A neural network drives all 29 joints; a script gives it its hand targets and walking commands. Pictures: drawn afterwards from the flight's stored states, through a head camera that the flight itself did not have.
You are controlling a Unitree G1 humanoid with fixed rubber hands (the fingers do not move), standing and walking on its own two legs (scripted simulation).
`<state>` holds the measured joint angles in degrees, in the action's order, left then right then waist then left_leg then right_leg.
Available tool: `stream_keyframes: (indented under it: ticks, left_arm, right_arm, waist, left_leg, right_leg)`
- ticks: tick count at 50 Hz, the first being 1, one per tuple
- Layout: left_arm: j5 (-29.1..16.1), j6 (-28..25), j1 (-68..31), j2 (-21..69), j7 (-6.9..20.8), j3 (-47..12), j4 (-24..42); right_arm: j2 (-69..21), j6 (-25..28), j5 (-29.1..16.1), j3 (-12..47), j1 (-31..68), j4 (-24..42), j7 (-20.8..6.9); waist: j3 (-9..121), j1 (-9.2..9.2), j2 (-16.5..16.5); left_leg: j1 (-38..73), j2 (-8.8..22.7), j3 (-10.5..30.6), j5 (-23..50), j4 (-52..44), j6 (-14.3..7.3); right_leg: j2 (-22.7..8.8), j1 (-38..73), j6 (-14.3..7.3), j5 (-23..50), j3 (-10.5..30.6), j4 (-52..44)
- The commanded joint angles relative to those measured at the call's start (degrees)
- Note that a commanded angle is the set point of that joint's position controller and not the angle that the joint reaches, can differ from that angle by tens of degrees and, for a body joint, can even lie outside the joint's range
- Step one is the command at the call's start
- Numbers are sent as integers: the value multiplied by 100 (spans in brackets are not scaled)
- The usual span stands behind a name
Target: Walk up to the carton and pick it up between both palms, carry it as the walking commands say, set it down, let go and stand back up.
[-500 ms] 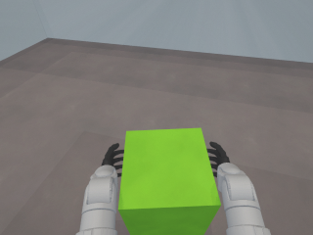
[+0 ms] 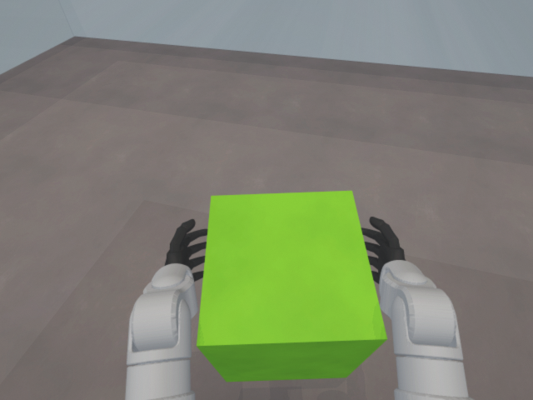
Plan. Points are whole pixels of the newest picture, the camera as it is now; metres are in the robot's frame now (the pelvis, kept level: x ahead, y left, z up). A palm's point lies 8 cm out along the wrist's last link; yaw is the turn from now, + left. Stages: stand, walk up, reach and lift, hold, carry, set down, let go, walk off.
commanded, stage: carry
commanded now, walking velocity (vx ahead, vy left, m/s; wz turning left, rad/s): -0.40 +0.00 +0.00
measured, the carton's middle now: (284, 294) +0.30 +0.00 +0.00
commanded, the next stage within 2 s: none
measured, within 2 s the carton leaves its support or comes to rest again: neither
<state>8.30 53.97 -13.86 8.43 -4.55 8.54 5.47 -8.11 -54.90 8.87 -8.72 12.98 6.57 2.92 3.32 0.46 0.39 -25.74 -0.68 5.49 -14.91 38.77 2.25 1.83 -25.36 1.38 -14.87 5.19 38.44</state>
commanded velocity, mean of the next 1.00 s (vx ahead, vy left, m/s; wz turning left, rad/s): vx -0.40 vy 0.00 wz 0.00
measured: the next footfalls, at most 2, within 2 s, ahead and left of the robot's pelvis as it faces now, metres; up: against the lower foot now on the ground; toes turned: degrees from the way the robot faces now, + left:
right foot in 0.34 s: -0.08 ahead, -0.09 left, +0.00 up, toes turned -7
left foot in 0.72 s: -0.32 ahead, +0.12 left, +0.00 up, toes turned +4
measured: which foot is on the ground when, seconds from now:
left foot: down 0.00-0.34, up 0.36-0.70, down 0.72-1.00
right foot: down 0.00-0.12, up 0.14-0.32, down 0.34-0.74, up 0.76-1.00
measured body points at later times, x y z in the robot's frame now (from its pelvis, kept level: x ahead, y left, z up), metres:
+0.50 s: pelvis -0.19 +0.00 +0.01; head -0.18 -0.03 +0.46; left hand +0.10 +0.13 +0.10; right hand +0.09 -0.17 +0.08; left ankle -0.17 +0.13 -0.61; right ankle -0.12 -0.09 -0.72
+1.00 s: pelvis -0.42 +0.02 +0.02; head -0.41 +0.04 +0.47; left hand -0.15 +0.19 +0.09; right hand -0.13 -0.11 +0.10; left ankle -0.36 +0.12 -0.72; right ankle -0.47 -0.11 -0.65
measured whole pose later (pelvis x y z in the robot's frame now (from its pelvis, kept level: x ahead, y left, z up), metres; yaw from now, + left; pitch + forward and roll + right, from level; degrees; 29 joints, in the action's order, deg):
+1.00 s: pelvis -0.42 +0.02 +0.02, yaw +1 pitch +4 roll -3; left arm 5.4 69.5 -10.2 7.8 -6.9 6.4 21.2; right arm -7.8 -69.4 6.6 -5.1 9.8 20.7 4.9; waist 3.3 2.9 0.7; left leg -25.7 3.3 -1.6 -9.3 30.9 -1.5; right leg 1.5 -28.7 2.4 -27.4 -2.6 60.4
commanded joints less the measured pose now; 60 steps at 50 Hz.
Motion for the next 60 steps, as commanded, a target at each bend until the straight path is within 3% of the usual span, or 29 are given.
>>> stream_keyframes:
  ticks: [1,3,5,6,7,8,10,12,15,16,17,18,19,21,23,30,34,36,37,38,39,40,43,51,54,56,58,59,60]
  left_arm:
    - [-2218,557,-2563,5038,1378,-4375,815]
    - [-2284,857,-2378,4992,1335,-4365,1069]
    - [-2325,1105,-2362,4917,1309,-4353,1349]
    - [-2323,1213,-2404,4923,1302,-4349,1439]
    - [-2328,1315,-2450,4948,1308,-4298,1504]
    - [-2347,1396,-2585,4889,1328,-4296,1513]
    - [-2590,1451,-2658,5111,1354,-4395,1720]
    - [-2750,1530,-2610,5246,1368,-4416,1801]
    - [-2844,1643,-2546,5227,1393,-4362,1705]
    - [-2834,1671,-2434,5182,1424,-4301,1609]
    - [-2816,1699,-2371,5136,1471,-4252,1518]
    - [-2687,1695,-2037,5090,1499,-4123,1327]
    - [-2661,1699,-2168,5139,1535,-4156,1375]
    - [-2651,1669,-2335,5226,1549,-4198,1496]
    - [-2662,1624,-2459,5336,1523,-4139,1643]
    - [-2303,1703,-1765,5002,1462,-3839,1377]
    - [-2239,1640,-1657,4967,1423,-3942,1327]
    - [-2290,1584,-1877,4997,1389,-4057,1469]
    - [-2444,1571,-2250,5017,1419,-4217,1776]
    - [-2490,1544,-2552,5135,1420,-4339,1958]
    - [-2562,1511,-2605,5272,1421,-4406,1991]
    - [-2651,1483,-2691,5354,1426,-4495,2029]
    - [-2737,1476,-2686,5316,1388,-4570,2077]
    - [-2768,1619,-1978,5153,1362,-4493,1726]
    - [-2677,1619,-1830,5181,1425,-4325,1544]
    - [-2645,1595,-1880,5184,1478,-4226,1555]
    - [-2569,1504,-1726,5278,1486,-4130,1549]
    - [-2574,1513,-1951,5217,1520,-4152,1706]
    - [-2535,1487,-1942,5242,1515,-4180,1711]
  right_arm:
    - [-4873,-459,-2227,4313,2765,924,-1242]
    - [-4885,-757,-2412,4433,2612,1202,-1244]
    - [-4887,-964,-2541,4482,2593,1418,-1264]
    - [-4878,-1040,-2575,4479,2591,1482,-1284]
    - [-4827,-1116,-2601,4455,2607,1543,-1299]
    - [-4905,-1185,-2643,4515,2726,1691,-1308]
    - [-5019,-1288,-2645,4569,2938,1959,-1274]
    - [-5129,-1388,-2617,4495,2810,2006,-1237]
    - [-5065,-1523,-2464,4299,2509,1837,-1186]
    - [-5001,-1550,-2409,4241,2458,1771,-1160]
    - [-4944,-1570,-2337,4170,2354,1615,-1145]
    - [-4960,-1616,-2339,4207,2196,1586,-1138]
    - [-5056,-1571,-2343,4218,2413,1441,-1125]
    - [-5251,-1469,-2552,4357,2783,1535,-1159]
    - [-5306,-1441,-2713,4428,2987,1765,-1161]
    - [-5210,-1599,-2703,4469,2538,1625,-1132]
    - [-5251,-1585,-2645,4385,2309,1300,-1213]
    - [-5285,-1538,-2624,4338,2333,1225,-1280]
    - [-5235,-1453,-2516,4227,2252,1204,-1277]
    - [-5316,-1398,-2564,4225,2380,1419,-1296]
    - [-5342,-1383,-2644,4297,2449,1732,-1294]
    - [-5331,-1383,-2649,4359,2615,1937,-1294]
    - [-5133,-1359,-2557,4176,2379,1967,-1284]
    - [-4919,-1431,-2252,3913,1684,1619,-1219]
    - [-4952,-1430,-2194,3963,1698,1548,-1198]
    - [-4985,-1405,-2234,4038,1883,1582,-1169]
    - [-5042,-1416,-2398,4236,2306,1915,-1169]
    - [-5248,-1360,-2475,4354,2434,1835,-1171]
    - [-5306,-1313,-2630,4504,2684,1921,-1195]
  waist:
    - [2262,-12,-571]
    - [2094,-44,-1099]
    - [1818,-110,-899]
    - [1622,-150,-108]
    - [1629,-197,1574]
    - [1545,-160,1673]
    - [1528,-6,1014]
    - [1763,46,1094]
    - [2054,-47,1288]
    - [2001,-48,943]
    - [1745,-68,252]
    - [1699,44,-1994]
    - [1307,38,-1777]
    - [1427,10,-709]
    - [1424,-25,-646]
    - [1951,70,-1278]
    - [2318,89,-1188]
    - [2025,58,-484]
    - [1842,-81,1056]
    - [1446,-145,1671]
    - [1296,-141,1099]
    - [1238,-79,407]
    - [1434,-34,825]
    - [2107,-88,1341]
    - [2215,-74,1227]
    - [2016,-77,507]
    - [1530,19,-2261]
    - [1302,4,-1615]
    - [1298,-17,-1035]
  left_leg:
    - [556,336,-135,1510,480,-305]
    - [737,26,-499,-30,767,-329]
    - [1076,92,-429,-504,252,-503]
    - [1112,516,194,-344,-594,-682]
    - [700,1870,1766,-12,-2127,-1194]
    - [-129,2538,2188,204,-2508,-1596]
    - [-780,1979,1069,-254,-2390,-1364]
    - [-215,1577,313,439,-2284,-889]
    - [837,1501,397,907,-1965,-721]
    - [597,1288,344,477,-1616,-644]
    - [-244,1005,151,-54,-1012,-486]
    - [-1408,87,-827,-1632,746,-71]
    - [-1445,-124,-439,-2194,2449,-101]
    - [-988,-208,-61,-1316,3891,-190]
    - [-959,-196,-361,-634,4305,-77]
    - [-279,-185,-852,-1640,963,-201]
    - [684,-230,-1154,-896,-1128,-300]
    - [1762,458,-423,-259,-1943,-419]
    - [1793,1798,834,1030,-1714,-994]
    - [1127,2670,1288,2706,-1889,-1526]
    - [737,2774,1220,3767,-1849,-1723]
    - [456,2366,629,3666,-1639,-1509]
    - [1066,1589,-309,3524,-1207,-1171]
    - [2275,1791,524,3881,-1484,-1186]
    - [2095,1693,439,3302,-1461,-1009]
    - [693,1231,179,1785,-1085,-527]
    - [-1008,87,-1111,-1886,1295,-36]
    - [-1098,-15,-467,-2082,2720,-142]
    - [-966,-123,-140,-1749,3389,-194]
  right_leg:
    - [-1242,865,-751,3690,800,-336]
    - [-1565,283,-935,3269,1028,-676]
    - [-1388,-483,-749,1738,777,-611]
    - [-890,-921,-510,438,321,9]
    - [148,-1004,-238,-1335,-682,2059]
    - [192,-570,-105,-1877,-814,3574]
    - [-131,15,-165,-1039,-592,3937]
    - [-195,326,-222,-925,-789,2290]
    - [-32,812,-297,-1098,-985,-588]
    - [-123,1171,-311,-954,-874,-1276]
    - [-614,1598,-373,-676,-188,-1745]
    - [-2832,1558,-1219,845,2010,-2031]
    - [-3047,653,-1409,2780,1786,-1986]
    - [-2168,448,-1146,2590,484,-1692]
    - [-1683,648,-1016,2384,-175,-1446]
    - [-1866,2088,-1141,2360,536,-1892]
    - [-1874,2227,-994,2820,454,-1876]
    - [-1448,759,-482,1506,126,-1459]
    - [-733,-379,-37,254,-724,-660]
    - [-364,-909,4,-1657,-1117,1077]
    - [-127,-927,-76,-1992,-597,2775]
    - [-93,-828,-105,-1566,-283,3553]
    - [-67,-1225,34,-724,-560,4273]
    - [54,-228,28,-1622,-992,708]
    - [5,569,-61,-719,-1162,-1129]
    - [-681,1696,-161,-74,-450,-2135]
    - [-3034,1269,-1363,3536,1246,-1723]
    - [-2779,1020,-1407,4412,857,-1642]
    - [-2413,868,-1207,4030,378,-1563]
